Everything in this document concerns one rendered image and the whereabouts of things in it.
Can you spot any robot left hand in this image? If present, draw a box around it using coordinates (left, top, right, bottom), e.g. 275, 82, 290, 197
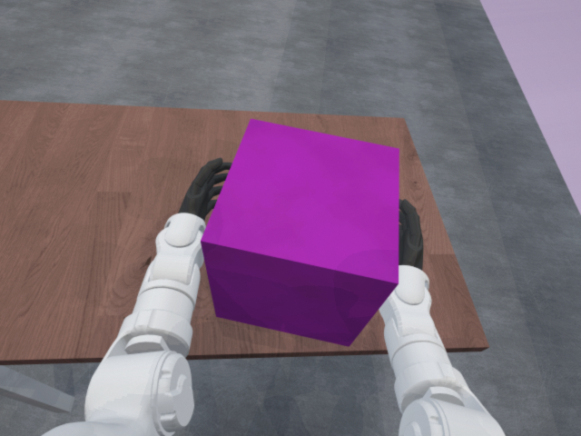
178, 158, 232, 221

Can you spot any left robot forearm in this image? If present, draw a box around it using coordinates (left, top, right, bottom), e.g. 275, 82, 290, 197
84, 213, 206, 421

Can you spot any robot right hand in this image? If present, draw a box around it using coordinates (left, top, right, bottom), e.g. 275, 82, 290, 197
399, 199, 423, 271

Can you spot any right robot upper arm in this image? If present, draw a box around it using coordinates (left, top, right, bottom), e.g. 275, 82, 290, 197
399, 397, 505, 436

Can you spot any carton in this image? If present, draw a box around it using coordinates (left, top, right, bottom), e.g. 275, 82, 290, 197
201, 119, 399, 347

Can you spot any table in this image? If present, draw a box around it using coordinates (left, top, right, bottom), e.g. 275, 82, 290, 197
0, 100, 489, 413

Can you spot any left robot upper arm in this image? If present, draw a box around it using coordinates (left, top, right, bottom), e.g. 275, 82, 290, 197
42, 350, 194, 436

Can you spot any right robot forearm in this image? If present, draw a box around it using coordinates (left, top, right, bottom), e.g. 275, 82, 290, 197
379, 265, 506, 436

